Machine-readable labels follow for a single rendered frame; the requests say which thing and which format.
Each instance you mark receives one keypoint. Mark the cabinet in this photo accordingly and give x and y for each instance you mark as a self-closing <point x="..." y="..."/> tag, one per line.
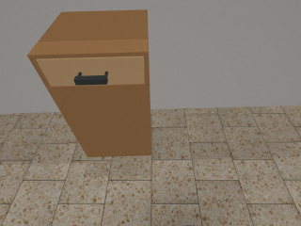
<point x="107" y="120"/>

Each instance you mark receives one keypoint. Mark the handle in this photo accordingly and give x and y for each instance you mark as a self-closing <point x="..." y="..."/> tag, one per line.
<point x="83" y="80"/>

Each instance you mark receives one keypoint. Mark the drawer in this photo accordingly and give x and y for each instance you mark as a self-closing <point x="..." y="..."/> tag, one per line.
<point x="122" y="70"/>

